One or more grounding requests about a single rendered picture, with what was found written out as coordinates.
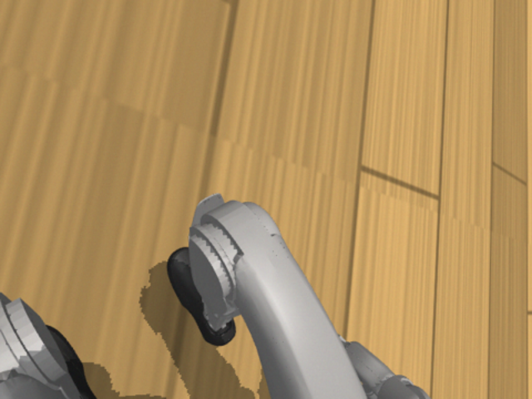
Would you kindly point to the right robot foot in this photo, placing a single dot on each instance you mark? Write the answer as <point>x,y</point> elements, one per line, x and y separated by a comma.
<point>179,272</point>

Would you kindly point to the right robot arm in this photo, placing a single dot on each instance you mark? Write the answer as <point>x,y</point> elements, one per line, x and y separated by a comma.
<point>400,387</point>

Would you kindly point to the left robot foot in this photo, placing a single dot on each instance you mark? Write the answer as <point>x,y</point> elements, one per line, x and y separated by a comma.
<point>74,365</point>

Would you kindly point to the right robot hand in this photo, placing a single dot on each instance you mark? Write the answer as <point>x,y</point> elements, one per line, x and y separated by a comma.
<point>371,371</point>

